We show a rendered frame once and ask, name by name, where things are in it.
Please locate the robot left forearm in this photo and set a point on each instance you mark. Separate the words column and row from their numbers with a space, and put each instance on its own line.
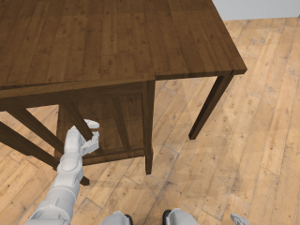
column 63, row 193

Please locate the right robot shin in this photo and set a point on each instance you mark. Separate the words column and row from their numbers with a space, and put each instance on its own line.
column 175, row 209

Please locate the right robot thigh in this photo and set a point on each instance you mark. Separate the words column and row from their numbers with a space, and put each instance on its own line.
column 180, row 218

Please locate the table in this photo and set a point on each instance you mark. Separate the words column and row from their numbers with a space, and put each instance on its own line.
column 45, row 42

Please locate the chair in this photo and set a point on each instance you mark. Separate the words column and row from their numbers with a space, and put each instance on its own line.
column 123, row 106

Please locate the left robot hand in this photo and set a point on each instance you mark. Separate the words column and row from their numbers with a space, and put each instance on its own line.
column 75, row 142

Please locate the right robot hand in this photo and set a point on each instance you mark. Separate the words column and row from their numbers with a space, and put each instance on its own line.
column 238, row 220

